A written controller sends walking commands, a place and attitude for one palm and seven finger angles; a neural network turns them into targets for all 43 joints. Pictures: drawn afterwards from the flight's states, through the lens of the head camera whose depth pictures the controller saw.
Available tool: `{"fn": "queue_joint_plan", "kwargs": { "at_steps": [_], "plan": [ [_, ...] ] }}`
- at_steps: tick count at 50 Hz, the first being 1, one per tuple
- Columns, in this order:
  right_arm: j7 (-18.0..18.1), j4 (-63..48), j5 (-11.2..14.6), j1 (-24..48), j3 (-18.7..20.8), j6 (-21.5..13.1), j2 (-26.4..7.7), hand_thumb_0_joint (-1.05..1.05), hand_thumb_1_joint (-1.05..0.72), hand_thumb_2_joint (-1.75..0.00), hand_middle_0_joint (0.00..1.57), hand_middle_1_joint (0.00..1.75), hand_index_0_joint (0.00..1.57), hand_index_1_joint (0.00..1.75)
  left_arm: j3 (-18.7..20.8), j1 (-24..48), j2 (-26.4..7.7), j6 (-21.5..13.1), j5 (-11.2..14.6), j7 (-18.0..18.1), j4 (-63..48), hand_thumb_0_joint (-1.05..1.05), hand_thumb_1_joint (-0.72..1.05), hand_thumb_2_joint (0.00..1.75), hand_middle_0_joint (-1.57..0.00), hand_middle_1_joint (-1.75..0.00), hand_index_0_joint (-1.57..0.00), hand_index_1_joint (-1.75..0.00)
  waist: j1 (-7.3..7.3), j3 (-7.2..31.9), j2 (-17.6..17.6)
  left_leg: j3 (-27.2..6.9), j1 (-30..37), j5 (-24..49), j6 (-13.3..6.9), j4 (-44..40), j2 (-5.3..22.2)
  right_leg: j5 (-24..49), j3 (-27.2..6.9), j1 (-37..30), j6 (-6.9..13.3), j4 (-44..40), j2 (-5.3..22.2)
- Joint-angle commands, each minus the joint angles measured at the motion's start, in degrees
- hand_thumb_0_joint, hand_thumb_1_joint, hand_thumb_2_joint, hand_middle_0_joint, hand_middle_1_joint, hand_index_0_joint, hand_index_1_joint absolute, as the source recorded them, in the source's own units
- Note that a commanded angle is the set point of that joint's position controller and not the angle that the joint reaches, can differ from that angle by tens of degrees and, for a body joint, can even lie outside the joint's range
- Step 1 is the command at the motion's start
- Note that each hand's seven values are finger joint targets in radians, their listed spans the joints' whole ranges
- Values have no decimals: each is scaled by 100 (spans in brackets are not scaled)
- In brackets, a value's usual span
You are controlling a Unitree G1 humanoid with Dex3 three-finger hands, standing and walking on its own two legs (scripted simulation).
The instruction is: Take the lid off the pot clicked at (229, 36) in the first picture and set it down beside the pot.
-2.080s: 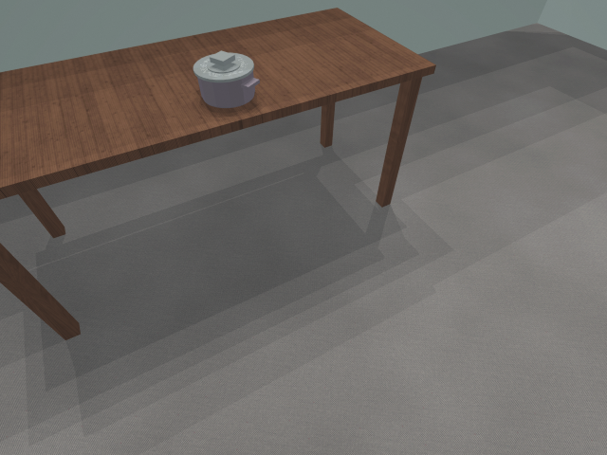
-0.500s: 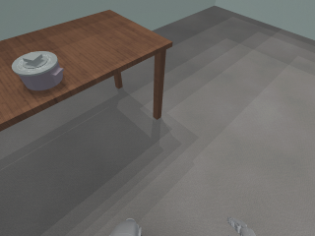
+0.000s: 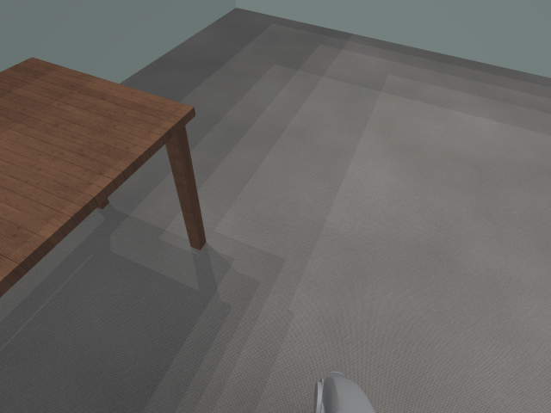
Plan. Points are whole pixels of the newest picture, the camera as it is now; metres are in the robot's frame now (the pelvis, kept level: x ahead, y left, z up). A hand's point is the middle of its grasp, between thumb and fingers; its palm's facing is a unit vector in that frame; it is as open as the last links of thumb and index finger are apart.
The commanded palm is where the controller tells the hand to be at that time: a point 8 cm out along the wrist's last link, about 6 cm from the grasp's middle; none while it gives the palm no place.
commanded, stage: walk to a spot facing it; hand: left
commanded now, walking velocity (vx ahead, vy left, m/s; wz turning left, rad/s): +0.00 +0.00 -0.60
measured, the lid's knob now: out of the picture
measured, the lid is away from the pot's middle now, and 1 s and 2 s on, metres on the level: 0.00 0.00 0.00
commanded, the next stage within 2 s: none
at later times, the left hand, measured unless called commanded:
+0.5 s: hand (184, 369) +0.22 +0.16 -0.16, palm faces -0.22 -0.94 -0.26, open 7.4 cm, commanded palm none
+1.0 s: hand (172, 331) +0.29 +0.20 -0.17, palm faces -0.52 -0.83 -0.22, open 7.4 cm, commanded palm none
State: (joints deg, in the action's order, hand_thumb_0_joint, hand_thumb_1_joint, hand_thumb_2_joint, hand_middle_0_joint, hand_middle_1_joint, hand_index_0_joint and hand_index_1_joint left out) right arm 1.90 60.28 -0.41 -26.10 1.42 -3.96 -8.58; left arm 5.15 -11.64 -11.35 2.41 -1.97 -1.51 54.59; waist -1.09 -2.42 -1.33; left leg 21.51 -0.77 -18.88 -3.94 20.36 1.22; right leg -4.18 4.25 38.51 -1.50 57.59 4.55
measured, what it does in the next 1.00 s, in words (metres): walks ahead, turning right: right foot, then left foot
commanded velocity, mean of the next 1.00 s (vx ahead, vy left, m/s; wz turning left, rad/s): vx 0.00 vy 0.00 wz -0.60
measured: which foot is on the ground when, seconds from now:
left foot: down 0.00-0.20, up 0.22-0.66, down 0.68-1.00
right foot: up 0.00-0.18, down 0.20-0.68, up 0.70-1.00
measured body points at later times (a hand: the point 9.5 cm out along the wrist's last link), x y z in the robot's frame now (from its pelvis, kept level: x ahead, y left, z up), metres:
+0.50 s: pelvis +0.10 -0.01 -0.01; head +0.13 -0.03 +0.44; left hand +0.23 +0.21 -0.14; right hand +0.17 -0.28 -0.14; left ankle +0.17 +0.16 -0.67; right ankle +0.13 -0.09 -0.74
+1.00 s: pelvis +0.12 +0.05 +0.00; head +0.16 +0.06 +0.45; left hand +0.32 +0.25 -0.15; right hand +0.02 -0.19 -0.12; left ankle +0.16 +0.14 -0.74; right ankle +0.01 -0.07 -0.66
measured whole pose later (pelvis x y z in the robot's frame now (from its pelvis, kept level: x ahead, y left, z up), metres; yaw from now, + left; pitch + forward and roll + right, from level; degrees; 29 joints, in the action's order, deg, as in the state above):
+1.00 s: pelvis +0.12 +0.05 +0.00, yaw -36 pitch +0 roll -2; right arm 1.7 50.8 -1.0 -14.6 2.0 0.6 -11.0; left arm 6.1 -13.4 -15.5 5.2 -1.4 -1.7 52.8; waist 0.7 -4.0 -1.8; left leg 12.2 -10.3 -15.3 -1.0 25.9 5.9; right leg -22.1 -0.1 26.3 -5.2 59.1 3.3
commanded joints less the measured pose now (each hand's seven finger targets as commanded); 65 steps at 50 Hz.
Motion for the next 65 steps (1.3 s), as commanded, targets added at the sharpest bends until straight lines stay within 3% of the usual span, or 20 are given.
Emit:
{"fn": "queue_joint_plan", "kwargs": {
  "at_steps": [1,6,8,9,10,11,17,27,32,33,34,35,38,42,51,56,57,58,59,65],
  "plan": [
    [24,-184,-69,-422,141,7,-708,0,-90,-90,20,30,20,30,-66,459,-51,-94,46,-29,-505,0,90,90,-20,-30,-20,-30,-129,-416,762,-685,378,4648,-145,-186,1772,-477,323,335,93,-678,-110],
    [10,-226,-109,-378,284,126,-901,0,-90,-90,20,30,20,30,-50,382,-154,-189,30,25,-575,0,90,90,-20,-30,-20,-30,-37,-69,851,-415,762,6111,-220,881,2002,-1309,685,-472,368,-1546,-487],
    [-22,-407,-72,-108,335,156,-1062,0,-90,-90,20,30,20,30,29,-455,-353,-316,4,55,-399,0,90,90,-20,-30,-20,-30,413,489,806,-299,335,6128,-9,2251,1919,-982,683,-1860,501,-2243,-657],
    [-79,-556,12,57,331,169,-1059,0,-90,-90,20,30,20,30,119,-1214,-670,-407,-12,85,-196,0,90,90,-20,-30,-20,-30,794,1035,465,-235,-738,4893,262,3808,1748,421,64,-3450,769,-2809,-184],
    [-80,-827,95,-20,280,166,-652,0,-90,-90,20,30,20,30,234,-1633,-1305,-476,44,171,-152,0,90,90,-20,-30,-20,-30,751,1787,-957,-422,-2950,-996,760,5675,542,4267,-2935,-5338,1696,-2756,1680],
    [2,-969,71,483,263,184,-691,0,-90,-90,20,30,20,30,278,-1665,-1506,-383,200,275,-149,0,90,90,-20,-30,-20,-30,841,1924,-708,-1485,-3312,-1921,776,6498,338,5435,-3223,-5197,2177,-2921,2040],
    [-21,-886,-75,746,257,564,-463,0,-90,-90,20,30,20,30,86,-86,-861,-373,126,355,-542,0,90,90,-20,-30,-20,-30,-102,344,-26,-2112,-2724,-385,885,5066,706,2200,-1555,-2093,1284,-3778,863],
    [-43,-1507,-41,2013,226,501,-659,0,-90,-90,20,30,20,30,200,-384,-1115,-192,48,197,-731,0,90,90,-20,-30,-20,-30,355,619,-730,-2048,-2349,-473,905,2735,134,985,-2403,-2488,1210,-3617,461],
    [25,-1484,41,1511,270,420,-855,0,-90,-90,20,30,20,30,224,-50,-1196,-93,87,214,-891,0,90,90,-20,-30,-20,-30,73,934,-825,-2084,-932,170,739,679,-63,1168,-2671,-2197,784,-3110,275],
    [55,-1405,28,1173,317,362,-1104,0,-90,-90,20,30,20,30,175,43,-1006,-79,131,201,-978,0,90,90,-20,-30,-20,-30,-106,1068,-302,-2477,7,498,581,-20,455,375,-2297,-1483,473,-2621,-149],
    [45,-1493,-56,1210,420,338,-1690,0,-90,-90,20,30,20,30,107,-50,-657,-71,192,136,-1110,0,90,90,-20,-30,-20,-30,-76,936,1387,-4049,478,969,133,-606,2035,-1936,-1381,-254,76,-1447,-971],
    [29,-1600,-66,1394,438,391,-1874,0,-90,-90,20,30,20,30,145,-58,-817,-75,72,117,-1087,0,90,90,-20,-30,-20,-30,-20,551,1437,-4408,-128,1735,-319,-550,2748,-2888,-907,-10,-88,-110,-807],
    [56,-1789,-94,2121,238,346,-1220,0,-90,-90,20,30,20,30,273,-478,-972,8,31,38,-706,0,90,90,-20,-30,-20,-30,365,248,1041,-2953,-883,2163,-242,-392,1827,-2026,-879,-394,-225,1181,-508],
    [45,-1581,-65,1599,226,328,-1149,0,-90,-90,20,30,20,30,181,-360,-786,85,73,-31,-664,0,90,90,-20,-30,-20,-30,208,274,1129,-2176,-573,2291,-142,-309,1451,-1571,-609,-389,-358,1357,-405],
    [-21,-1114,-100,790,425,363,-1410,0,-90,-90,20,30,20,30,26,403,-529,77,85,-53,-817,0,90,90,-20,-30,-20,-30,-195,244,1370,-1718,-197,2666,-368,-44,1913,-2164,12,-1066,-287,-919,-166],
    [-86,-1025,-88,835,514,374,-1532,0,-90,-90,20,30,20,30,25,30,-606,-69,85,-10,-724,0,90,90,-20,-30,-20,-30,50,628,1255,-1189,-461,2882,60,961,1921,-1239,198,-2314,-3,-2736,-353],
    [-109,-1029,-47,777,488,381,-1432,0,-90,-90,20,30,20,30,74,-270,-835,-135,69,22,-622,0,90,90,-20,-30,-20,-30,212,844,725,-972,-1000,2404,384,1717,1758,-402,-30,-3252,126,-3509,-158],
    [-138,-1223,-12,853,375,415,-994,0,-90,-90,20,30,20,30,204,-687,-1529,-220,16,115,-515,0,90,90,-20,-30,-20,-30,452,955,-1127,-728,-2615,-124,758,2939,1154,1376,-1789,-4426,611,-3842,1210],
    [-108,-1476,-62,1244,286,467,-873,0,-90,-90,20,30,20,30,284,-983,-1884,-193,111,189,-433,0,90,90,-20,-30,-20,-30,610,986,-1634,-1243,-3476,-1938,917,4035,624,3116,-2730,-4444,1193,-3611,1968],
    [-193,-1224,-129,1426,369,532,-1046,0,-90,-90,20,30,20,30,112,-162,-1138,-303,147,204,-624,0,90,90,-20,-30,-20,-30,185,137,-661,-1904,-3410,-156,1004,4359,763,105,-1783,-3166,1046,-4172,849]
  ]
}}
